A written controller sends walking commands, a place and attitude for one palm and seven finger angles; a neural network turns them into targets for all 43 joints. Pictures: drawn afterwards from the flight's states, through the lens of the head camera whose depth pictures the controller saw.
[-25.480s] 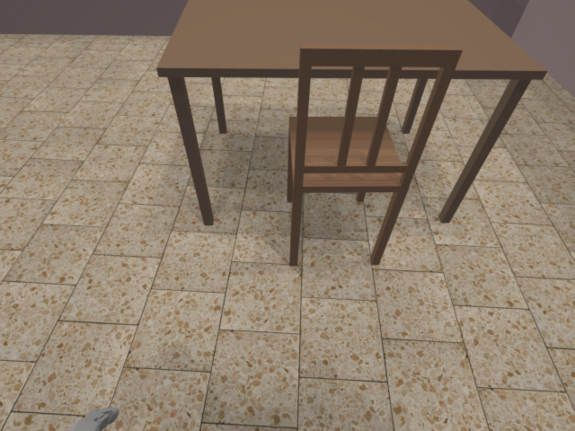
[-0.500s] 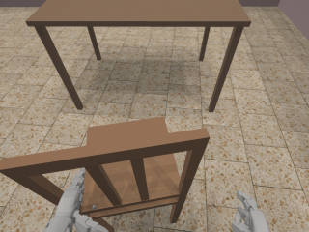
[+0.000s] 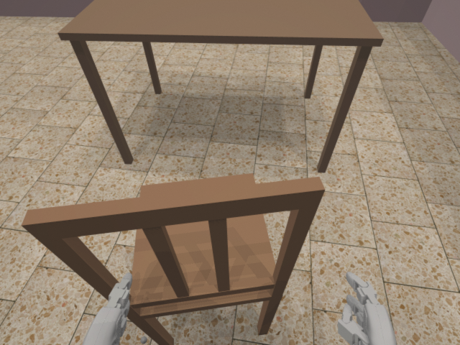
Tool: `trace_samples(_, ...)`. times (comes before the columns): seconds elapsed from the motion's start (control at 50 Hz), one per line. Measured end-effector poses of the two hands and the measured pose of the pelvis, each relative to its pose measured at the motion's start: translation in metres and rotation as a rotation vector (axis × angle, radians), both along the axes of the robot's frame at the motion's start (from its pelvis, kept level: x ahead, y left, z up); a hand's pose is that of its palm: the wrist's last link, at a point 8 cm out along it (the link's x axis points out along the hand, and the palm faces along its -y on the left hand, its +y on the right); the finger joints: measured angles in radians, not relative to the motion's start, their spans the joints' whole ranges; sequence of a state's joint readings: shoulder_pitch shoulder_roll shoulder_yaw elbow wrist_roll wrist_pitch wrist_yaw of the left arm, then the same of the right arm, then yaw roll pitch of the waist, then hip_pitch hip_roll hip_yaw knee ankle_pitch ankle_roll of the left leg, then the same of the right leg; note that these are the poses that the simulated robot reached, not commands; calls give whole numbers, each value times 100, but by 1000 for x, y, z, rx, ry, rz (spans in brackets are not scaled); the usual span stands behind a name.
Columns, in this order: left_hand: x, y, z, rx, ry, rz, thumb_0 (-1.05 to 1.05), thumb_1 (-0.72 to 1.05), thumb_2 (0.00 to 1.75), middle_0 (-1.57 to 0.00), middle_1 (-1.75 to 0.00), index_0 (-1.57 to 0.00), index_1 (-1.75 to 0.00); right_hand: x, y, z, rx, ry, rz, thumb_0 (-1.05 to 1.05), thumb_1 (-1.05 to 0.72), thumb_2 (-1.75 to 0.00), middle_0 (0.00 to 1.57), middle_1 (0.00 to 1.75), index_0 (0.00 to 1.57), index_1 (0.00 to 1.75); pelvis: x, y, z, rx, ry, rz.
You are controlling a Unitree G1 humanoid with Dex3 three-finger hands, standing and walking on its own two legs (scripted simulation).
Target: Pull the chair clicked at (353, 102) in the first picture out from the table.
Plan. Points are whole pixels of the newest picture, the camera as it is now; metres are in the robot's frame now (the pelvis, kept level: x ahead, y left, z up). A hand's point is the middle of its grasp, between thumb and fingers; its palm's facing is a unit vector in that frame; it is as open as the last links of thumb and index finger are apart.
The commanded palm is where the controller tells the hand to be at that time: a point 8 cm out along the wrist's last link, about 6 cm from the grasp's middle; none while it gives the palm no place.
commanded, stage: draw the fingers out of the gap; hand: left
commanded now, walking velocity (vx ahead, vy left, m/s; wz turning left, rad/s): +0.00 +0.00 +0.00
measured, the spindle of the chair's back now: (171, 265) +0.27 +0.12 -0.01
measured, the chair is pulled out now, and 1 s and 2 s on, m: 0.64 0.64 0.64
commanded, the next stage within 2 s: draw the hand back to the body in 0.04 s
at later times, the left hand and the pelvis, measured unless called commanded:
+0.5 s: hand (119, 330) +0.15 +0.16 +0.05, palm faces -0.02 -1.00 -0.09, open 17.5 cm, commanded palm +0.11 +0.23 +0.07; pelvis -0.01 -0.01 -0.02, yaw +0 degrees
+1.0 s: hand (84, 298) +0.18 +0.20 +0.10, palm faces +0.15 -0.90 -0.41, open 14.4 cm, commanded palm +0.14 +0.26 +0.16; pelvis +0.02 -0.01 +0.03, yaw -1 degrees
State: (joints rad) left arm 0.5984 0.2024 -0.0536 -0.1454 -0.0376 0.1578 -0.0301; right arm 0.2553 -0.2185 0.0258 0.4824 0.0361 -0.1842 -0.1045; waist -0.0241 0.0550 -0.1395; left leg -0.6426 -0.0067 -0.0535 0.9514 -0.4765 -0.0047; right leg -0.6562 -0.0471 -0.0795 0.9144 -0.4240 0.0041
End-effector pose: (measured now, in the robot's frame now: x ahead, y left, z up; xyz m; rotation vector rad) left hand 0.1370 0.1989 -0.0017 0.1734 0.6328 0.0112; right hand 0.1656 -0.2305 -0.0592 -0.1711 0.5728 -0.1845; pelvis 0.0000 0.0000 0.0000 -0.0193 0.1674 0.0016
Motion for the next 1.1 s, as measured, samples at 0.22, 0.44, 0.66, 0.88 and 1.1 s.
trace_samples(0.22, -27, -2, 5, -57, -26, 50, -1, -54, 21, 0, 0, -1, 0, 4, -5, -2, -13, -13, -26, 2, -90, -90, 20, 30, 21, 30, 2, -1, -6, -5, 18, 2)
trace_samples(0.44, -10, 13, 50, -88, -439, 11, -1, -54, 21, -2, -1, 0, 0, 6, -2, -20, 16, -8, -8, 2, -90, -90, 20, 30, 21, 30, -4, -6, -18, -14, 30, 1)
trace_samples(0.66, -2, 24, 89, -81, -534, -74, -1, -53, 21, -4, -2, -1, 0, 5, 1, -12, 63, -42, -28, 2, -90, -90, 20, 30, 21, 30, -7, -7, -9, -13, -25, -3)
trace_samples(0.88, 7, 28, 117, 203, -387, 26, -1, -26, 34, -23, -13, -5, -6, 10, -1, 17, 20, -3, -38, 2, -90, -90, 20, 30, 21, 30, 7, -12, 21, -9, -137, -20)
trace_samples(1.1, 15, 53, 134, 313, -320, 147, 0, 12, 53, -32, -24, -14, -15, 24, 0, 21, 13, 59, 22, 2, -90, -90, 20, 30, 21, 30, 24, -14, 40, 5, -193, -17)
